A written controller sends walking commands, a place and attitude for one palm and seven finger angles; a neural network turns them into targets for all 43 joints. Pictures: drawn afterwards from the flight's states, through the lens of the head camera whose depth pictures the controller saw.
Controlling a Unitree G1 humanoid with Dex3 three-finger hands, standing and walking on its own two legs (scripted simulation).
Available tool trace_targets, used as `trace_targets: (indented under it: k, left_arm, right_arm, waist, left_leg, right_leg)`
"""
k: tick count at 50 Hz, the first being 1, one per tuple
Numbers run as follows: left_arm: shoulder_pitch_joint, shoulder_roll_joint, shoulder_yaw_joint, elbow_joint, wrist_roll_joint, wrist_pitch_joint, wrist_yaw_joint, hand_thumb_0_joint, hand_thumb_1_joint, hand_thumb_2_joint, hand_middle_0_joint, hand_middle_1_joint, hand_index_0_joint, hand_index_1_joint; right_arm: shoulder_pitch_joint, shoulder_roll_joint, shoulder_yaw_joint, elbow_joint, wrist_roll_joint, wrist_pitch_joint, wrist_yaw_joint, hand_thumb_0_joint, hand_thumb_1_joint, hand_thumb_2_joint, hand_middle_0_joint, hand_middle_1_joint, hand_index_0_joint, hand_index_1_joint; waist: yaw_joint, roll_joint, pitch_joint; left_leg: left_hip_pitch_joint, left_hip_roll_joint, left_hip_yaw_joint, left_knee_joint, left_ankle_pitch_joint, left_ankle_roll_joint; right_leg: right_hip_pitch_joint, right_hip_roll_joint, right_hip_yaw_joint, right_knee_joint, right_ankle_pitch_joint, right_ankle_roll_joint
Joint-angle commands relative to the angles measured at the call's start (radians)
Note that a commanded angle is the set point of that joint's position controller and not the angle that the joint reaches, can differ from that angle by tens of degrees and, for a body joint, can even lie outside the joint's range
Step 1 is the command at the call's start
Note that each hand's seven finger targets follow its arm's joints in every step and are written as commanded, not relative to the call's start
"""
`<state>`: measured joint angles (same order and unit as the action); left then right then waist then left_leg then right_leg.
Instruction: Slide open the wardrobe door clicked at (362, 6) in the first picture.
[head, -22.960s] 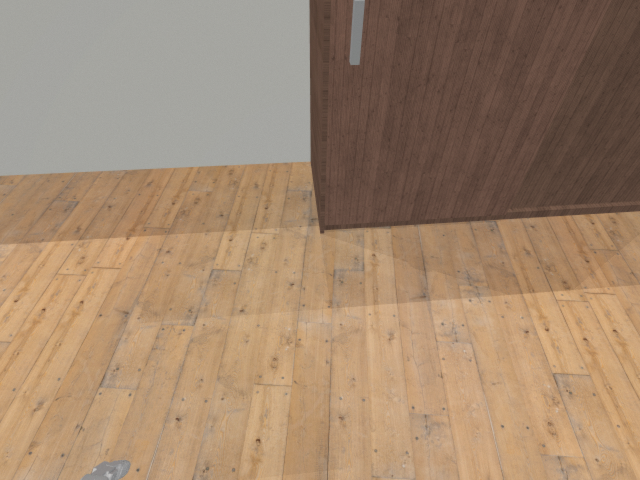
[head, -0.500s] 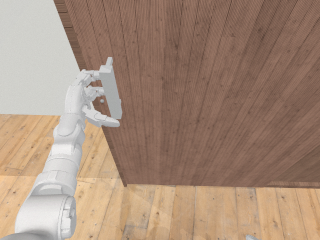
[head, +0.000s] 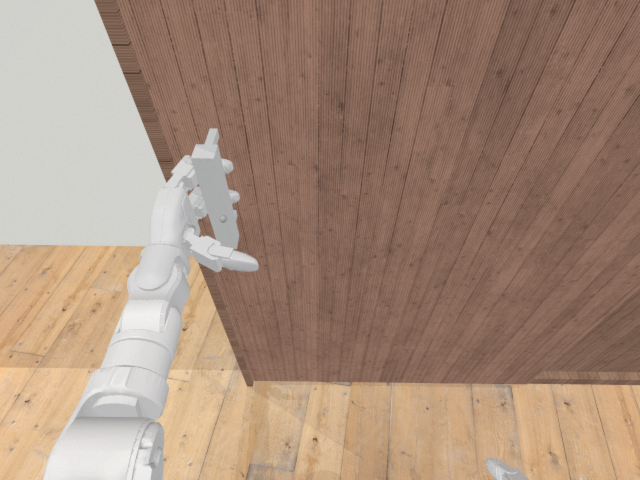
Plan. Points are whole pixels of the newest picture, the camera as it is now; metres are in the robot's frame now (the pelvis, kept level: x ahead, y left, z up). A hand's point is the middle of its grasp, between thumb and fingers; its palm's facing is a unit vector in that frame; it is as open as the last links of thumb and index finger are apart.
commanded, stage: slide the fingers in behind the handle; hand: left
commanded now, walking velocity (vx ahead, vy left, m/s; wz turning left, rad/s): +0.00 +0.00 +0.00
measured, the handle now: (221, 191) +0.47 +0.14 +0.11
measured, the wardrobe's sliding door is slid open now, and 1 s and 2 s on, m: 0.00 0.00 0.00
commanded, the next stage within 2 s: grip the handle and tug to test in 0.66 s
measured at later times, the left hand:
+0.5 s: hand (227, 219) +0.41 +0.12 +0.12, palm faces -0.01 -1.00 -0.01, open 14.2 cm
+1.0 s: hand (222, 218) +0.41 +0.13 +0.12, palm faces -0.01 -1.00 +0.00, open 12.6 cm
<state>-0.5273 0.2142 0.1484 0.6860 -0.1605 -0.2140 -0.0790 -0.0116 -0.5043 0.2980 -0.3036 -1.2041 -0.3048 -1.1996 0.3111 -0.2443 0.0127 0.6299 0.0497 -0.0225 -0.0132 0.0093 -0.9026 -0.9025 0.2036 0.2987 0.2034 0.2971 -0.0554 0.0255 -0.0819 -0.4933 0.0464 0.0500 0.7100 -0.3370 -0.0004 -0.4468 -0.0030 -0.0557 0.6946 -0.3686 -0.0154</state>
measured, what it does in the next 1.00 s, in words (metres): stands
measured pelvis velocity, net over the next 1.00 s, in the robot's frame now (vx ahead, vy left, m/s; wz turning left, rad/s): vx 0.00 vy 0.00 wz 0.00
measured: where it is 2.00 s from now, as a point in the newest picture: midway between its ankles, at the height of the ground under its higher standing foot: outside the picture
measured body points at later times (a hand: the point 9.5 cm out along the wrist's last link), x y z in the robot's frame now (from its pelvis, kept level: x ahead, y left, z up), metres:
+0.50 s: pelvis +0.00 -0.01 +0.00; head +0.02 -0.02 +0.45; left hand +0.40 +0.18 +0.12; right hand +0.09 -0.27 -0.11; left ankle +0.01 +0.12 -0.72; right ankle -0.01 -0.11 -0.72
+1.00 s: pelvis +0.00 +0.00 +0.00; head +0.03 +0.00 +0.45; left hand +0.40 +0.18 +0.12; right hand +0.10 -0.25 -0.11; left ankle +0.01 +0.12 -0.72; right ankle -0.01 -0.11 -0.72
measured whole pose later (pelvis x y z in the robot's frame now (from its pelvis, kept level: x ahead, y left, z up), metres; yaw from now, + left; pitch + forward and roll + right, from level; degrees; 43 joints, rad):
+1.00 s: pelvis +0.00 +0.00 +0.00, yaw +0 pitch +7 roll -1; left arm -0.52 0.21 0.14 0.67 -0.16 -0.22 -0.07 -0.01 -0.29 0.39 -0.32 -1.23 -0.32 -1.23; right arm 0.31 -0.24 0.01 0.63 0.05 -0.02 -0.02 0.01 -0.90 -0.90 0.20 0.30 0.20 0.30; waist -0.05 0.02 -0.07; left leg -0.48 0.05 0.05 0.69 -0.33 0.00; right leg -0.43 0.00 -0.05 0.67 -0.36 -0.01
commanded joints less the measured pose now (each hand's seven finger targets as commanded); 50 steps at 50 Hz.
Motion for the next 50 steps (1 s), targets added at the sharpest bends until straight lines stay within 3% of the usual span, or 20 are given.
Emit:
trace_targets:
  k: [1, 5, 8, 10, 12, 14, 17, 22, 23, 25, 28, 30, 33, 34, 38, 40, 44, 46, 47, 50]
  left_arm:
    - [-0.458, 0.131, 0.015, -0.233, -0.007, -0.062, 0.008, 0.000, -0.500, 0.300, -0.300, -1.200, -0.300, -1.200]
    - [-0.468, 0.147, 0.033, -0.218, -0.008, -0.068, 0.016, 0.000, -0.500, 0.300, -0.300, -1.200, -0.300, -1.200]
    - [-0.441, 0.135, 0.024, -0.219, -0.002, -0.075, 0.018, 0.000, -0.500, 0.300, -0.300, -1.200, -0.300, -1.200]
    - [-0.466, 0.111, 0.001, -0.237, 0.000, -0.082, 0.018, 0.000, -0.500, 0.300, -0.300, -1.200, -0.300, -1.200]
    - [-0.420, 0.143, 0.029, -0.228, -0.001, -0.087, 0.017, 0.000, -0.500, 0.300, -0.300, -1.200, -0.300, -1.200]
    - [-0.415, 0.133, 0.016, -0.261, -0.002, -0.093, 0.011, 0.000, -0.500, 0.300, -0.300, -1.200, -0.300, -1.200]
    - [-0.380, 0.133, 0.021, -0.261, -0.012, -0.095, 0.002, 0.000, -0.500, 0.300, -0.300, -1.200, -0.300, -1.200]
    - [-0.373, 0.178, 0.056, -0.233, -0.022, -0.081, -0.008, 0.000, -0.500, 0.300, -0.300, -1.200, -0.300, -1.200]
    - [-0.384, 0.164, 0.043, -0.231, -0.020, -0.078, -0.010, 0.000, -0.500, 0.300, -0.300, -1.200, -0.300, -1.200]
    - [-0.402, 0.143, 0.031, -0.235, -0.022, -0.079, -0.012, 0.000, -0.500, 0.300, -0.300, -1.200, -0.300, -1.200]
    - [-0.366, 0.181, 0.065, -0.230, -0.020, -0.079, -0.009, 0.000, -0.500, 0.300, -0.300, -1.200, -0.300, -1.200]
    - [-0.399, 0.117, 0.008, -0.255, -0.017, -0.080, -0.010, 0.000, -0.500, 0.300, -0.300, -1.200, -0.300, -1.200]
    - [-0.352, 0.140, 0.038, -0.242, -0.016, -0.075, -0.001, 0.000, -0.500, 0.300, -0.300, -1.200, -0.300, -1.200]
    - [-0.398, 0.136, 0.025, -0.255, -0.014, -0.075, 0.001, 0.000, -0.500, 0.300, -0.300, -1.200, -0.300, -1.200]
    - [-0.396, 0.134, 0.025, -0.234, -0.007, -0.068, 0.008, 0.000, -0.500, 0.300, -0.300, -1.200, -0.300, -1.200]
    - [-0.413, 0.138, 0.029, -0.207, -0.006, -0.061, 0.008, 0.000, -0.407, 0.340, -0.310, -1.213, -0.310, -1.213]
    - [-0.440, 0.158, 0.046, -0.244, -0.006, -0.076, 0.011, 0.000, -0.220, 0.420, -0.330, -1.240, -0.330, -1.240]
    - [-0.429, 0.132, 0.026, -0.261, -0.009, -0.083, 0.007, 0.000, -0.127, 0.460, -0.340, -1.253, -0.340, -1.253]
    - [-0.423, 0.130, 0.021, -0.263, -0.009, -0.087, 0.005, 0.000, -0.080, 0.480, -0.345, -1.260, -0.345, -1.260]
    - [-0.421, 0.107, 0.005, -0.229, -0.011, -0.075, 0.005, 0.000, 0.060, 0.540, -0.360, -1.280, -0.360, -1.280]
  right_arm:
    - [-0.005, -0.129, -0.048, -0.110, 0.001, -0.039, -0.012, 0.000, -0.900, -0.900, 0.200, 0.300, 0.200, 0.300]
    - [-0.005, -0.130, -0.048, -0.106, -0.001, -0.039, -0.016, 0.000, -0.900, -0.900, 0.200, 0.300, 0.200, 0.300]
    - [-0.007, -0.129, -0.050, -0.109, -0.002, -0.040, -0.013, 0.000, -0.900, -0.900, 0.200, 0.300, 0.200, 0.300]
    - [-0.007, -0.124, -0.052, -0.107, -0.002, -0.044, -0.011, 0.000, -0.900, -0.900, 0.200, 0.300, 0.200, 0.300]
    - [0.001, -0.131, -0.054, -0.105, -0.006, -0.042, -0.010, 0.000, -0.900, -0.900, 0.200, 0.300, 0.200, 0.300]
    - [-0.008, -0.126, -0.051, -0.112, -0.004, -0.041, -0.008, 0.000, -0.900, -0.900, 0.200, 0.300, 0.200, 0.300]
    - [-0.008, -0.129, -0.054, -0.115, -0.003, -0.042, -0.007, 0.000, -0.900, -0.900, 0.200, 0.300, 0.200, 0.300]
    - [-0.017, -0.133, -0.050, -0.113, 0.000, -0.033, -0.016, 0.000, -0.900, -0.900, 0.200, 0.300, 0.200, 0.300]
    - [-0.022, -0.130, -0.048, -0.114, 0.002, -0.033, -0.016, 0.000, -0.900, -0.900, 0.200, 0.300, 0.200, 0.300]
    - [-0.021, -0.126, -0.049, -0.114, 0.002, -0.035, -0.016, 0.000, -0.900, -0.900, 0.200, 0.300, 0.200, 0.300]
    - [-0.017, -0.132, -0.050, -0.116, 0.001, -0.030, -0.017, 0.000, -0.900, -0.900, 0.200, 0.300, 0.200, 0.300]
    - [-0.021, -0.123, -0.051, -0.118, 0.002, -0.035, -0.014, 0.000, -0.900, -0.900, 0.200, 0.300, 0.200, 0.300]
    - [-0.014, -0.130, -0.054, -0.115, 0.000, -0.033, -0.012, 0.000, -0.900, -0.900, 0.200, 0.300, 0.200, 0.300]
    - [-0.012, -0.130, -0.052, -0.113, -0.001, -0.033, -0.013, 0.000, -0.900, -0.900, 0.200, 0.300, 0.200, 0.300]
    - [-0.014, -0.132, -0.052, -0.114, -0.001, -0.031, -0.013, 0.000, -0.900, -0.900, 0.200, 0.300, 0.200, 0.300]
    - [-0.015, -0.131, -0.050, -0.111, 0.000, -0.028, -0.015, 0.000, -0.900, -0.900, 0.200, 0.300, 0.200, 0.300]
    - [-0.012, -0.130, -0.051, -0.112, -0.003, -0.030, -0.015, 0.000, -0.900, -0.900, 0.200, 0.300, 0.200, 0.300]
    - [-0.015, -0.126, -0.051, -0.113, -0.003, -0.033, -0.014, 0.000, -0.900, -0.900, 0.200, 0.300, 0.200, 0.300]
    - [-0.007, -0.128, -0.052, -0.110, -0.006, -0.033, -0.013, 0.000, -0.900, -0.900, 0.200, 0.300, 0.200, 0.300]
    - [-0.009, -0.129, -0.053, -0.105, -0.002, -0.034, -0.012, 0.000, -0.900, -0.900, 0.200, 0.300, 0.200, 0.300]
  waist:
    - [-0.017, -0.021, -0.258]
    - [-0.014, -0.051, -0.280]
    - [-0.005, -0.035, -0.302]
    - [-0.014, -0.019, -0.311]
    - [-0.005, -0.053, -0.315]
    - [-0.002, -0.022, -0.325]
    - [0.003, -0.060, -0.309]
    - [0.002, -0.070, -0.250]
    - [0.000, -0.049, -0.243]
    - [-0.003, -0.035, -0.252]
    - [0.008, -0.059, -0.271]
    - [-0.005, -0.024, -0.277]
    - [0.007, -0.038, -0.287]
    - [-0.006, -0.045, -0.281]
    - [-0.009, -0.062, -0.269]
    - [-0.011, -0.055, -0.249]
    - [-0.001, -0.010, -0.299]
    - [-0.002, 0.007, -0.311]
    - [-0.002, -0.013, -0.325]
    - [-0.014, -0.023, -0.279]
  left_leg:
    - [0.200, -0.044, -0.038, -0.071, 0.224, 0.031]
    - [0.192, -0.048, -0.033, -0.072, 0.203, 0.035]
    - [0.203, -0.049, -0.030, -0.069, 0.225, 0.035]
    - [0.217, -0.051, -0.028, -0.064, 0.228, 0.034]
    - [0.201, -0.051, -0.026, -0.062, 0.245, 0.038]
    - [0.206, -0.054, -0.020, -0.065, 0.259, 0.037]
    - [0.194, -0.053, -0.022, -0.067, 0.255, 0.039]
    - [0.159, -0.057, -0.013, -0.080, 0.201, 0.041]
    - [0.163, -0.058, -0.012, -0.083, 0.201, 0.040]
    - [0.181, -0.057, -0.014, -0.082, 0.204, 0.039]
    - [0.178, -0.056, -0.016, -0.085, 0.226, 0.039]
    - [0.208, -0.055, -0.015, -0.082, 0.238, 0.037]
    - [0.212, -0.051, -0.019, -0.078, 0.256, 0.036]
    - [0.207, -0.052, -0.021, -0.079, 0.253, 0.036]
    - [0.201, -0.051, -0.022, -0.081, 0.238, 0.038]
    - [0.192, -0.051, -0.023, -0.083, 0.212, 0.036]
    - [0.223, -0.049, -0.029, -0.078, 0.254, 0.033]
    - [0.245, -0.046, -0.030, -0.074, 0.278, 0.030]
    - [0.244, -0.044, -0.035, -0.071, 0.291, 0.030]
    - [0.232, -0.042, -0.035, -0.074, 0.260, 0.029]
  right_leg:
    - [0.046, 0.033, 0.016, -0.096, 0.335, 0.001]
    - [0.067, 0.031, 0.026, -0.103, 0.331, 0.006]
    - [0.078, 0.031, 0.028, -0.098, 0.353, 0.004]
    - [0.070, 0.030, 0.028, -0.098, 0.360, 0.005]
    - [0.102, 0.029, 0.030, -0.098, 0.387, 0.006]
    - [0.115, 0.028, 0.035, -0.094, 0.418, 0.005]
    - [0.129, 0.029, 0.032, -0.099, 0.419, 0.006]
    - [0.129, 0.023, 0.046, -0.125, 0.379, 0.012]
    - [0.118, 0.023, 0.047, -0.125, 0.380, 0.011]
    - [0.105, 0.025, 0.042, -0.123, 0.372, 0.010]
    - [0.130, 0.024, 0.041, -0.116, 0.395, 0.009]
    - [0.104, 0.027, 0.034, -0.113, 0.397, 0.008]
    - [0.103, 0.030, 0.029, -0.107, 0.400, 0.006]
    - [0.102, 0.029, 0.029, -0.108, 0.403, 0.008]
    - [0.094, 0.029, 0.030, -0.111, 0.384, 0.009]
    - [0.077, 0.029, 0.029, -0.117, 0.352, 0.008]
    - [0.089, 0.029, 0.027, -0.102, 0.376, 0.002]
    - [0.083, 0.033, 0.022, -0.097, 0.387, -0.001]
    - [0.095, 0.033, 0.017, -0.092, 0.391, -0.002]
    - [0.057, 0.036, 0.015, -0.101, 0.363, 0.002]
